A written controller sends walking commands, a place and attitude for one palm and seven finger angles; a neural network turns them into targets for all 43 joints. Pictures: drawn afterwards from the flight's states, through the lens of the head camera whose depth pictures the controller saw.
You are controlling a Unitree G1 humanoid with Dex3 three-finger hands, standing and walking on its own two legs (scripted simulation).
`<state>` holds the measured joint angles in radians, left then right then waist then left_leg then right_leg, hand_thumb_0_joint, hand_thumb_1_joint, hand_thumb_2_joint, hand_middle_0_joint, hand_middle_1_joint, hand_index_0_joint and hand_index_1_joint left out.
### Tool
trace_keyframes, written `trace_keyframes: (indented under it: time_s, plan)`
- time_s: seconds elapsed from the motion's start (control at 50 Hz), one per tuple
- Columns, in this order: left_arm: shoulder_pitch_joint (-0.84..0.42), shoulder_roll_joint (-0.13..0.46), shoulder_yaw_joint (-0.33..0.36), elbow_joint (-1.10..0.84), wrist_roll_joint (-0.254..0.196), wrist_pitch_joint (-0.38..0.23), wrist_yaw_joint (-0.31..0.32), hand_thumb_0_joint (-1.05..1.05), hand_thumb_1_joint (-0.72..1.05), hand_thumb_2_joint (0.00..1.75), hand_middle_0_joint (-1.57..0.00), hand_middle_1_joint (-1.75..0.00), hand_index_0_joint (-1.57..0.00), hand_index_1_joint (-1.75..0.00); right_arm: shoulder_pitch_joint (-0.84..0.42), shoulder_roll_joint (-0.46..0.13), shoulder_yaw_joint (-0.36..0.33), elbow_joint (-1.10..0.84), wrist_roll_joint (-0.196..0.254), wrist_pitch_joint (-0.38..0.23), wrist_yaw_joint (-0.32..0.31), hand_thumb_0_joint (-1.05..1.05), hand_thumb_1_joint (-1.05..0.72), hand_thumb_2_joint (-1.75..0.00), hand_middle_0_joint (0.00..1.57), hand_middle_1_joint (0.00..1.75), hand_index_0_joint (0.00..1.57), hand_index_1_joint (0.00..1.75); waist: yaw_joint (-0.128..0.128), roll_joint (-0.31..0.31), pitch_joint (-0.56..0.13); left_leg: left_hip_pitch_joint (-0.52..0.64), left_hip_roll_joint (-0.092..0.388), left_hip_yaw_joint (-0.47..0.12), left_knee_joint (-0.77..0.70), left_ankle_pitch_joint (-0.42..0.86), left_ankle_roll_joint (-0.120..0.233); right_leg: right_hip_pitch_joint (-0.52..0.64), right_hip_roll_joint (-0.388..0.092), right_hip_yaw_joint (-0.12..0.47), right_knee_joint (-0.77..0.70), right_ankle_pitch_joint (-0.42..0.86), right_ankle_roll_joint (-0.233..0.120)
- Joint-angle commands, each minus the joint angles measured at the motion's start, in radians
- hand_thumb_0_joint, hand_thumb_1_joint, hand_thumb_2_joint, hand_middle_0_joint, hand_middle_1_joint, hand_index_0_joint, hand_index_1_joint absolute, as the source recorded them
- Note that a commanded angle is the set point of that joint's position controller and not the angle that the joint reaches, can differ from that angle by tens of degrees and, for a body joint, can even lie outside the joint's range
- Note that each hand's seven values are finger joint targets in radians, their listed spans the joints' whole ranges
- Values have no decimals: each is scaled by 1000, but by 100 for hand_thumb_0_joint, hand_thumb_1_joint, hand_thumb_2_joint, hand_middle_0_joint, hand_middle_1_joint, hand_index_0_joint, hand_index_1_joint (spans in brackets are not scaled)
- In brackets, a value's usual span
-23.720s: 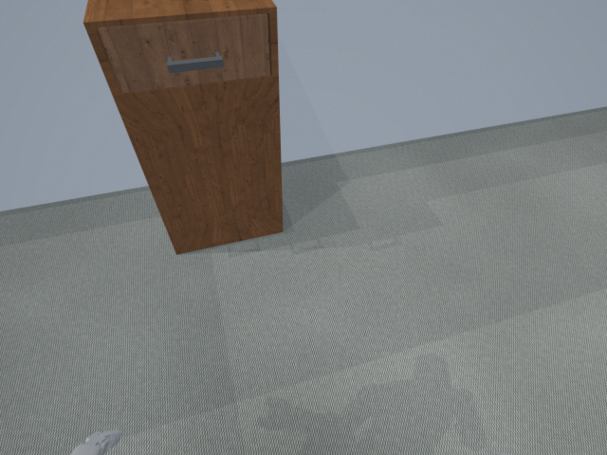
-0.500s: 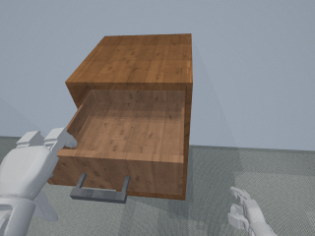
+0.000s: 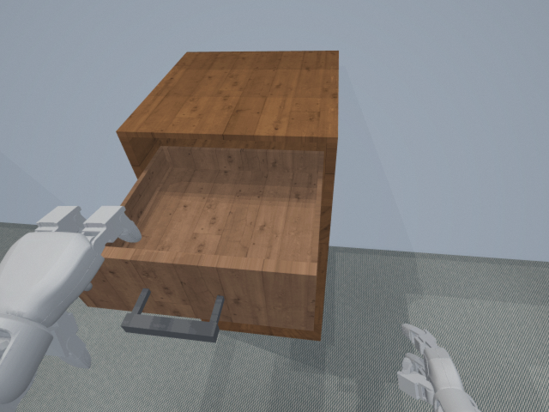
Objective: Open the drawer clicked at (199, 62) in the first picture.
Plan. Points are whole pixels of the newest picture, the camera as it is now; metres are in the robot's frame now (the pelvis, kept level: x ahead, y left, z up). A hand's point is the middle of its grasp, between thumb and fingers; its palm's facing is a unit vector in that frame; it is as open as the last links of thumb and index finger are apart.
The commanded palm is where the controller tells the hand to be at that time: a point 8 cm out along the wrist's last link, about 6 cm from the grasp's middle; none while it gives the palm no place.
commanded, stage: draw the hand back to the body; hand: left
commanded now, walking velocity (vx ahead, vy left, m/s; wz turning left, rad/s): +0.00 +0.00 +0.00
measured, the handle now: (175, 313) +0.23 +0.20 +0.03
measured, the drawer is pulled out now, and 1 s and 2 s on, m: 0.30 0.30 0.30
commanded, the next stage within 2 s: step back with the hand held close in 1.44 s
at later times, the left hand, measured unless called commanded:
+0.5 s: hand (80, 270) +0.19 +0.25 +0.18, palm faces +0.24 -0.36 -0.90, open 13.8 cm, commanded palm +0.15 +0.27 +0.22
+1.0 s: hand (109, 243) +0.22 +0.22 +0.21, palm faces +0.41 -0.80 -0.43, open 10.8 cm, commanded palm +0.16 +0.27 +0.22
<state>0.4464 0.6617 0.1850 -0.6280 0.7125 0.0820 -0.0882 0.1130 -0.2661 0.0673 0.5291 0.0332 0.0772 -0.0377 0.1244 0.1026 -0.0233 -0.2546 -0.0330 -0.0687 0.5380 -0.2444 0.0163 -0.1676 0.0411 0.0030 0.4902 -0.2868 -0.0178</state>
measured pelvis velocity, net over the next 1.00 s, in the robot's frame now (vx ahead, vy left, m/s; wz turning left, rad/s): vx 0.03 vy -0.01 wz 0.00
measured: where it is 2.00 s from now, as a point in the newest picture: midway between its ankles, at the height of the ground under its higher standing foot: outside the picture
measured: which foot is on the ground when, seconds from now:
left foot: down 0.00-1.00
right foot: down 0.00-1.00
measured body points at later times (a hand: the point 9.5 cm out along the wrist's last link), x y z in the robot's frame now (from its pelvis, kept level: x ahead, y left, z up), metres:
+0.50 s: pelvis +0.01 +0.01 +0.00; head +0.00 -0.02 +0.45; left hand +0.18 +0.27 +0.23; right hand +0.25 -0.18 -0.07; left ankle +0.03 +0.11 -0.74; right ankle -0.01 -0.11 -0.74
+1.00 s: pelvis +0.03 -0.01 +0.00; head +0.03 -0.03 +0.45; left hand +0.19 +0.26 +0.23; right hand +0.23 -0.22 -0.09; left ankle +0.03 +0.11 -0.74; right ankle -0.01 -0.11 -0.74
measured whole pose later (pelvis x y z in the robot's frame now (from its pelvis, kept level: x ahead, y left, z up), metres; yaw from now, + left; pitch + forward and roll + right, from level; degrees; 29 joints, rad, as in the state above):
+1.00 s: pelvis +0.03 -0.01 +0.00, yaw +0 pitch -1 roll +0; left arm 0.53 0.37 0.35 -0.61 -0.08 -0.11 0.11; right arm 0.18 -0.21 0.01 0.62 0.02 -0.08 -0.07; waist 0.05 0.07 -0.01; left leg -0.19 -0.04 -0.06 0.49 -0.28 0.01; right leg -0.11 0.04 0.01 0.45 -0.32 -0.03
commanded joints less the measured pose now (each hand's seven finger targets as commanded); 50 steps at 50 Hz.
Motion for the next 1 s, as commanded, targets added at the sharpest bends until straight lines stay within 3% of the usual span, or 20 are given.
trace_keyframes:
  time_s: [0.0,0.1,0.18,0.26,0.34,0.36,0.42,0.44,0.46,0.48,0.5,0.54,0.56,0.58,0.66,0.78,0.84,0.86,0.94,0.98]
  plan:
    - [-85,197,216,-143,-14,-4,78,0,-50,30,-30,-120,-30,-120,-189,-79,-48,-175,3,-59,4,0,-90,-90,20,30,20,30,4,-16,-88,97,19,46,-46,145,-2,-75,-41,-35,-113,90,10]
    - [-61,194,205,-113,-32,29,61,0,-50,30,-30,-120,-30,-120,-194,-91,-53,-176,11,-50,11,0,-90,-90,20,30,20,30,-7,-64,-90,71,17,42,-49,143,0,-66,-42,-32,-95,118,18]
    - [-83,163,135,-187,-22,26,45,0,-50,30,-30,-120,-30,-120,-199,-92,-43,-195,7,-56,5,0,-90,-90,20,30,20,30,-12,-28,-116,70,15,36,-51,128,6,-88,-40,-41,-89,86,17]
    - [-78,215,185,-252,1,11,76,0,-50,30,-30,-120,-30,-120,-215,-100,-43,-210,13,-64,-3,0,-90,-90,20,30,20,30,-11,2,-126,86,39,28,-50,135,-1,-83,-34,-34,-85,85,7]
    - [-32,229,230,-217,26,3,107,0,-50,30,-30,-120,-30,-120,-170,-92,-49,-197,2,-40,6,0,-90,-90,20,30,20,30,4,-28,-131,88,38,29,-41,192,-6,-80,-38,-53,-73,111,3]
    - [-20,249,266,-227,4,17,116,0,-50,30,-30,-120,-30,-120,-204,-94,-48,-204,16,-47,11,0,-90,-90,20,30,20,30,5,24,-127,72,44,26,-44,174,-11,-66,-30,-38,-69,114,-3]
    - [9,191,222,-157,-14,33,106,0,-50,30,-30,-120,-30,-120,-174,-86,-54,-192,9,-27,23,0,-90,-90,20,30,20,30,0,-16,-92,46,30,26,-50,184,-7,-81,-26,-61,-68,115,4]
    - [-123,-200,186,-195,-697,-79,148,0,-47,32,-30,-118,-30,-118,-92,4,-54,-203,18,-112,1,0,-90,-90,20,30,20,30,-120,-74,-32,159,60,-2,-65,126,-1,-78,-20,-66,-72,104,-15]
    - [-43,-101,244,-100,-706,-119,180,0,-43,33,-29,-115,-29,-115,-99,-24,-48,-154,5,-162,-14,0,-90,-90,20,30,20,30,-97,-127,-16,160,81,-19,-82,71,-3,-95,-11,-51,-71,57,-17]
    - [21,-148,220,-25,-698,-129,193,0,-40,34,-29,-113,-29,-113,-79,-27,-47,-140,1,-168,-16,0,-90,-90,20,30,20,30,-98,-110,28,130,79,-20,-94,34,-5,-111,-20,-64,-78,24,-17]
    - [21,-142,241,-114,-754,-147,201,0,-36,36,-29,-111,-29,-111,-78,-32,-58,-143,4,-167,-24,0,-90,-90,20,30,20,30,-85,-173,-29,138,83,-30,-113,65,-7,-67,-33,-68,-83,46,-10]
    - [-52,-105,256,-247,-772,-194,220,0,-29,39,-29,-107,-29,-107,-96,-41,-60,-149,-5,-202,-36,0,-90,-90,20,30,20,30,-74,-118,-104,151,68,-14,-109,99,-3,-15,-47,-50,-74,91,-5]
    - [-49,-67,291,-263,-777,-207,236,0,-26,40,-28,-104,-28,-104,-118,-46,-57,-135,-9,-225,-44,0,-90,-90,20,30,20,30,-62,-39,-111,149,65,-3,-104,92,-5,-10,-45,-33,-73,93,-9]
    - [-46,-129,231,-313,-770,-228,235,0,-22,42,-28,-102,-28,-102,-95,-29,-47,-140,-18,-241,-42,0,-90,-90,20,30,20,30,-62,-2,-135,144,54,-7,-109,118,-6,2,-51,-39,-70,107,-15]
    - [-31,-110,240,-315,-770,-235,246,0,-8,48,-27,-93,-27,-93,-81,-32,-45,-98,-20,-282,-37,0,-90,-90,20,30,20,30,-60,107,-67,117,57,-3,-103,214,-22,13,-53,-40,-77,186,-27]
    - [24,-145,259,-189,-783,-241,230,0,13,57,-25,-80,-25,-80,-63,-28,-66,-70,-18,-259,-29,0,-90,-90,20,30,20,30,-66,-11,-36,124,60,6,-93,280,-20,11,-48,-57,-84,265,-18]
    - [47,-153,264,-180,-795,-242,219,0,23,62,-25,-73,-25,-73,-74,-30,-76,-80,-11,-239,-27,0,-90,-90,20,30,20,30,-65,-78,-80,142,61,16,-87,299,-14,31,-53,-56,-81,303,-9]
    - [52,-159,264,-159,-796,-240,216,0,27,63,-25,-70,-25,-70,-85,-29,-77,-78,-10,-236,-29,0,-90,-90,20,30,20,30,-64,-37,-64,140,55,23,-87,295,-14,26,-53,-53,-88,307,-10]
    - [41,-130,291,-162,-802,-246,218,0,41,69,-24,-62,-24,-62,-90,-33,-86,-83,-8,-215,-39,0,-90,-90,20,30,20,30,-66,-119,-100,152,51,35,-81,261,0,34,-61,-43,-103,324,2]
    - [27,-124,293,-168,-798,-252,221,0,48,72,-23,-57,-23,-57,-90,-33,-86,-78,-10,-217,-44,0,-90,-90,20,30,20,30,-68,-74,-96,160,44,36,-78,251,0,24,-63,-40,-114,313,1]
